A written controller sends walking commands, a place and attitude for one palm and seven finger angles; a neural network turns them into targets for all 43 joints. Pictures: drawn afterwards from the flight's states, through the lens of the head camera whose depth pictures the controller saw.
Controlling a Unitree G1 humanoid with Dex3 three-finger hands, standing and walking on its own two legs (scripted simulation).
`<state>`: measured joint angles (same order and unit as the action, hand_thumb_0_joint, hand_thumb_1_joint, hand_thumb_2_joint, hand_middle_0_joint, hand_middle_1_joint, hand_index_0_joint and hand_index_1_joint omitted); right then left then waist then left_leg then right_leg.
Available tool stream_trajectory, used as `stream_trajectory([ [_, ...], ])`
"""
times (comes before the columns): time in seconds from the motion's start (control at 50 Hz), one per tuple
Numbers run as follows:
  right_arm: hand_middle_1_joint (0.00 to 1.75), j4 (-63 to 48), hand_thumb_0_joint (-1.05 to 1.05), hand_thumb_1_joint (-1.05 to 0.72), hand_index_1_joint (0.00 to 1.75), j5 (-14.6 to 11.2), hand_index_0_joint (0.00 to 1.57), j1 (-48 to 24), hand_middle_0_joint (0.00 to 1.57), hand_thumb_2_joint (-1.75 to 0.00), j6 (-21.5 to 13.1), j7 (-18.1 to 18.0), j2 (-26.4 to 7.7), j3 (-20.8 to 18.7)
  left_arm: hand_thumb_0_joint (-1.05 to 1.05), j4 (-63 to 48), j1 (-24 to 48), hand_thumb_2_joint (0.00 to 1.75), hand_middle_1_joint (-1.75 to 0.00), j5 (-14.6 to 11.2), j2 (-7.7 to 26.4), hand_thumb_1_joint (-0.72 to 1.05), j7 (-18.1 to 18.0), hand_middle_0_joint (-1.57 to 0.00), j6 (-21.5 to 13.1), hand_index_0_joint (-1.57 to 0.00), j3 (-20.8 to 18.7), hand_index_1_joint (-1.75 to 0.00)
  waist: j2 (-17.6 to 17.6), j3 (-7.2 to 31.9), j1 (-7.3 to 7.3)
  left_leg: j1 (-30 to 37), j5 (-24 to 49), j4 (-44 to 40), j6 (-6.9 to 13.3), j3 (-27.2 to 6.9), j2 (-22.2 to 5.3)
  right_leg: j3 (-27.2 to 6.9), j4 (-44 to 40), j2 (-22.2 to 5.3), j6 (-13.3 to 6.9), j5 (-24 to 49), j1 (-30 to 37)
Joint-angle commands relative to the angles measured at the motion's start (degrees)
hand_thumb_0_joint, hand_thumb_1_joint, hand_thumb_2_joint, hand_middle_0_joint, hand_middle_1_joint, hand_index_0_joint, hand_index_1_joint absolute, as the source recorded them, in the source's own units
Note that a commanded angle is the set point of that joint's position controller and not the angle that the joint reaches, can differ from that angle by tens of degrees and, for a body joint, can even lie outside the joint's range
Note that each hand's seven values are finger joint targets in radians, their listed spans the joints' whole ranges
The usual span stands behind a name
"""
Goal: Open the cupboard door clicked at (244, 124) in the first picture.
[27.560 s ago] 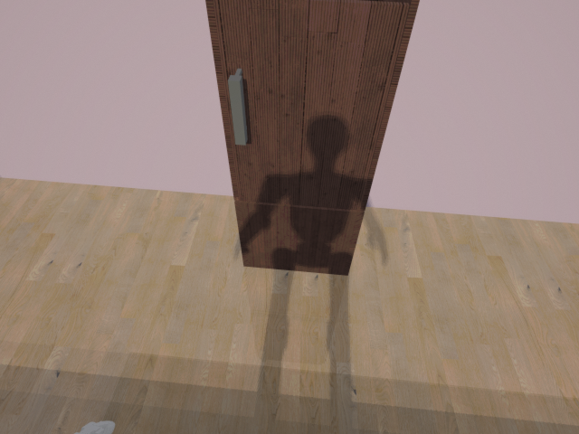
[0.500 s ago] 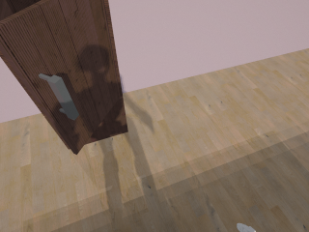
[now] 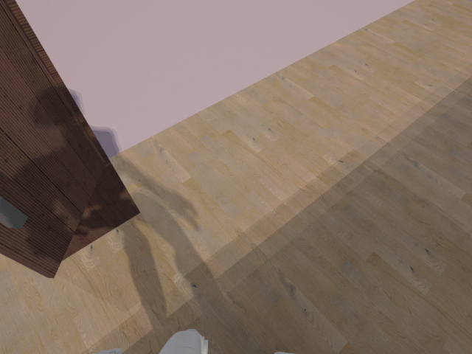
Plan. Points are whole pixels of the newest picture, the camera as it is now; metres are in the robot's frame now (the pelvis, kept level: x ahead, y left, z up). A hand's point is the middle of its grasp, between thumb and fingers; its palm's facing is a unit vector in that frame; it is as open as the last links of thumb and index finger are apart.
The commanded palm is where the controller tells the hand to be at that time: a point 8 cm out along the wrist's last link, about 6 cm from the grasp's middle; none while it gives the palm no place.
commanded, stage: walk to a spot facing it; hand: left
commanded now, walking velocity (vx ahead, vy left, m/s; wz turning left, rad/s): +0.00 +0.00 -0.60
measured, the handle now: out of the picture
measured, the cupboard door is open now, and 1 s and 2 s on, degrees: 46 46 46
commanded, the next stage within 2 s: turn to face it in 1.68 s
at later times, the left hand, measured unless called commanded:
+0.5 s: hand (173, 315) +0.20 +0.14 -0.16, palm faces -0.28 -0.93 -0.24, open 7.3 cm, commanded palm none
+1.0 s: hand (231, 225) +0.40 +0.04 -0.16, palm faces -0.55 -0.82 -0.16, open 7.4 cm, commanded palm none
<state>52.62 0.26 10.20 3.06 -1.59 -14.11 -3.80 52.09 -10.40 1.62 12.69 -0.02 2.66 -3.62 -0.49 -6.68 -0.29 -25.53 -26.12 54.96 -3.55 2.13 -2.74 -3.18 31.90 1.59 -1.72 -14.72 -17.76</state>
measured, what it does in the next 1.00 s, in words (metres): walks ahead, turning right: left foot, then right foot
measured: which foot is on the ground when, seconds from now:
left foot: up 0.00-0.10, down 0.12-0.44, up 0.46-0.74, down 0.76-1.00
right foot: down 0.00-0.12, up 0.14-0.42, down 0.44-0.76, up 0.78-1.00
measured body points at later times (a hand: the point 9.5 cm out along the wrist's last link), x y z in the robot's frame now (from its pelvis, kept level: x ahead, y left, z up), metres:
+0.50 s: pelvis +0.04 -0.02 -0.01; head +0.07 -0.04 +0.44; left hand +0.21 +0.19 -0.14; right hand -0.02 -0.28 -0.16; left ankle +0.03 +0.13 -0.70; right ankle +0.00 -0.13 -0.74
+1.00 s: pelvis +0.22 -0.07 +0.01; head +0.26 -0.08 +0.46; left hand +0.43 +0.08 -0.14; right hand +0.08 -0.26 -0.13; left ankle +0.25 +0.04 -0.73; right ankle +0.17 -0.20 -0.67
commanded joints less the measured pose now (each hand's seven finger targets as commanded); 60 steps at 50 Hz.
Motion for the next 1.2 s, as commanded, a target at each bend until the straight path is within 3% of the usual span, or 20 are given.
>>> stream_trajectory([
  [0.0,0.3,-4.7,0.0,-0.9,0.3,0.0,0.2,1.4,0.2,-0.9,-1.9,-0.1,-3.0,-0.5,0.0,-3.8,-0.5,0.9,-0.3,0.1,12.2,0.9,-0.6,-0.2,-1.1,-0.2,-3.4,-0.3,-8.4,8.5,-0.2,2.8,1.5,-9.7,0.6,-0.7,1.1,-17.7,-10.4,-13.0,-9.2,14.4,4.9],
  [0.06,0.3,-3.1,0.0,-0.9,0.3,0.0,0.2,7.0,0.2,-0.9,-2.9,-0.7,-4.0,-0.4,0.0,-4.4,1.9,0.9,-0.3,-0.6,10.5,0.9,-0.3,-0.2,-0.7,-0.2,-3.0,-0.3,-5.8,9.5,2.82,16.4,10.3,-26.8,1.4,-1.1,1.0,-16.5,-6.1,-9.2,-4.7,10.0,-3.4],
  [0.1,0.3,-3.8,0.0,-0.9,0.3,1.4,0.2,9.2,0.2,-0.9,-3.8,-1.3,-13.3,-1.7,0.0,-6.5,0.7,0.9,-0.3,-1.3,5.0,0.9,0.6,-0.2,-0.5,-0.2,-1.7,-0.3,19.5,9.1,2.93,23.4,12.1,-41.5,11.3,-26.6,-23.0,-0.7,15.2,3.3,2.4,-18.1,-18.0],
  [0.12,0.3,-5.1,0.0,-0.9,0.3,1.4,0.2,8.4,0.2,-0.9,-3.6,-1.6,-13.7,-1.6,0.0,-7.8,2.5,0.9,-0.3,-0.6,7.1,0.9,1.1,-0.2,-1.1,-0.2,-2.0,-0.3,11.3,7.6,2.85,15.8,15.1,-40.4,15.4,-27.4,-26.9,-0.2,24.4,-0.7,3.2,-19.2,-15.3],
  [0.22,0.3,-5.5,0.0,-0.9,0.3,1.9,0.2,3.6,0.2,-0.9,-4.1,-1.3,-8.2,-0.2,0.0,-5.0,2.3,0.9,-0.3,-0.2,4.2,0.9,2.8,-0.2,-0.4,-0.2,-2.1,-0.3,11.1,7.7,0.29,18.1,22.4,-37.1,9.8,-4.8,-14.7,4.6,27.0,-3.5,4.8,-10.2,-14.4],
  [0.32,0.3,-2.6,0.0,-0.9,0.3,2.0,0.2,9.5,0.2,-0.9,-4.3,-0.2,-10.1,-1.3,0.0,-6.3,6.5,0.9,-0.3,-0.1,3.3,0.9,3.7,-0.2,-1.6,-0.2,-1.2,-0.3,12.1,6.7,3.54,18.5,10.8,-36.7,9.6,-1.7,-16.4,9.7,8.4,-2.3,2.9,-12.2,-7.0],
  [0.38,0.3,-2.8,0.0,-0.9,0.3,1.6,0.2,7.1,0.2,-0.9,-4.2,0.4,-9.5,-1.4,0.0,-2.8,-2.2,0.9,-0.3,0.1,5.6,0.9,3.4,-0.2,-2.4,-0.2,-2.3,-0.3,4.8,8.5,-1.55,7.5,4.4,-24.3,5.4,4.1,-13.3,10.6,-5.3,-0.8,0.5,-4.2,12.5],
  [0.42,0.3,-8.7,0.0,-0.9,0.3,0.6,0.2,-3.3,0.2,-0.9,-4.2,1.4,-3.7,0.3,0.0,0.8,-15.2,0.9,-0.3,-0.2,17.0,0.9,1.3,-0.2,-3.1,-0.2,-4.9,-0.3,-21.0,7.3,-9.44,-20.3,-14.7,5.7,0.4,7.7,-1.2,-28.8,-20.4,-25.0,-11.4,-12.2,26.5],
  [0.48,0.3,-7.5,0.0,-0.9,0.3,1.1,0.2,-4.9,0.2,-0.9,-4.4,1.7,-6.1,-0.8,0.0,-1.0,-7.2,0.9,-0.3,-0.3,12.0,0.9,-0.1,-0.2,-3.8,-0.2,-3.5,-0.3,-11.2,2.3,-3.92,-19.8,-0.9,9.6,0.5,-2.7,-5.5,-22.4,-20.1,-20.1,-12.1,-15.6,15.1],
  [0.54,0.3,-4.8,0.0,-0.9,0.3,1.2,0.2,-0.8,0.2,-0.9,-4.1,2.4,-3.7,-0.7,0.0,-1.6,-3.6,0.9,-0.3,0.0,10.6,0.9,0.3,-0.2,-4.8,-0.2,-3.0,-0.3,-8.0,3.7,-0.5,-8.5,5.9,0.8,-0.1,0.2,-3.9,-12.1,-19.6,-15.1,-9.9,-7.1,7.5],
  [0.68,0.3,-3.7,0.0,-0.9,0.3,0.9,0.2,3.6,0.2,-0.9,-6.3,2.1,-3.7,-0.6,0.0,-0.1,-2.4,0.9,-0.3,-0.4,10.7,0.9,1.1,-0.2,-4.9,-0.2,-3.4,-0.3,-6.1,3.8,2.47,10.5,12.8,-22.2,0.4,3.5,0.8,-9.9,-13.5,-11.1,-7.6,-5.0,1.5],
  [0.7,0.3,-1.7,0.0,-0.9,0.3,0.9,0.2,9.3,0.2,-0.9,-6.8,1.5,-5.5,-0.9,0.0,-0.4,-1.4,0.9,-0.3,-0.4,9.0,0.9,1.2,-0.2,-4.8,-0.2,-3.0,-0.3,-2.0,5.6,5.13,20.3,12.5,-26.6,0.8,2.5,0.2,-7.8,-7.6,-8.4,-5.8,-4.8,-3.3],
  [0.74,0.3,1.1,0.0,-0.9,0.3,2.9,0.2,24.3,0.2,-0.9,-7.4,0.0,-16.0,-2.9,0.0,-2.4,-3.8,0.9,-0.3,-1.0,2.7,0.9,1.9,-0.2,-4.7,-0.2,-1.5,-0.3,23.4,14.5,9.45,37.0,-6.2,-41.2,10.6,-32.8,-25.6,4.6,29.1,3.7,-0.2,-21.3,-21.3],
  [0.76,0.3,0.8,0.0,-0.9,0.3,2.5,0.2,22.5,0.2,-0.9,-6.9,0.0,-14.6,-2.2,0.0,-3.3,0.1,0.9,-0.3,-0.4,4.5,0.9,2.1,-0.2,-5.3,-0.2,-1.8,-0.3,13.7,10.8,8.74,30.7,-9.8,-43.7,14.3,-36.8,-28.1,-0.8,37.7,-0.9,-1.3,-18.3,-24.5],
  [0.88,0.3,0.9,0.0,-0.9,0.3,1.6,0.2,13.2,0.2,-0.9,-8.5,-0.1,-5.2,0.3,0.0,-0.9,0.6,0.9,-0.3,0.3,0.7,0.9,3.7,-0.2,-3.7,-0.2,-0.9,-0.3,8.5,6.0,1.25,21.0,19.8,-42.6,9.4,-3.5,-16.5,3.3,32.7,-7.4,1.4,-0.2,-21.9],
  [1.02,0.3,4.1,0.0,-0.9,0.3,2.0,0.2,16.8,0.2,-0.9,-7.3,0.8,-4.4,0.2,0.0,-2.9,9.1,0.9,-0.3,0.3,0.1,0.9,3.5,-0.2,-3.6,-0.2,-0.3,-0.3,8.0,2.7,3.25,18.6,20.6,-42.9,9.2,5.4,-16.6,9.4,9.3,-5.6,0.5,2.6,-11.7],
  [1.1,0.3,5.2,0.0,-0.9,0.3,1.8,0.2,15.9,0.2,-0.9,-6.6,0.7,-5.5,0.5,0.0,-0.2,2.1,0.9,-0.3,0.3,2.1,0.9,3.0,-0.2,-4.2,-0.2,-0.9,-0.3,5.3,6.3,-1.5,18.0,34.4,-30.3,7.2,8.8,-14.9,12.8,1.1,-1.5,-2.1,1.9,4.8],
  [1.12,0.3,5.0,0.0,-0.9,0.3,1.2,0.2,14.1,0.2,-0.9,-6.6,1.1,-4.7,0.6,0.0,2.9,-7.5,0.9,-0.3,0.5,5.1,0.9,2.4,-0.2,-5.0,-0.2,-1.8,-0.3,1.4,10.6,-6.16,10.9,36.6,-17.4,5.2,11.7,-12.1,9.5,-1.4,-2.6,-4.3,1.8,19.8],
  [1.16,0.3,1.1,0.0,-0.9,0.3,0.0,0.2,9.8,0.2,-0.9,-7.1,1.4,-0.6,1.2,0.0,6.6,-19.8,0.9,-0.3,-0.9,15.5,0.9,0.7,-0.2,-5.3,-0.2,-4.3,-0.3,-16.2,16.8,-9.79,-15.9,-9.9,17.2,1.6,7.8,-0.5,-28.2,-15.0,-27.3,-14.4,5.8,36.8],
  [1.18,0.3,1.6,0.0,-0.9,0.3,0.2,0.2,7.0,0.2,-0.9,-6.9,1.2,-1.8,0.4,0.0,5.7,-15.9,0.9,-0.3,-1.1,14.0,0.9,0.1,-0.2,-5.3,-0.2,-3.9,-0.3,-13.2,13.3,-8.26,-18.1,-5.2,21.9,2.1,0.8,-3.7,-25.6,-15.5,-25.8,-14.2,5.0,30.2],
])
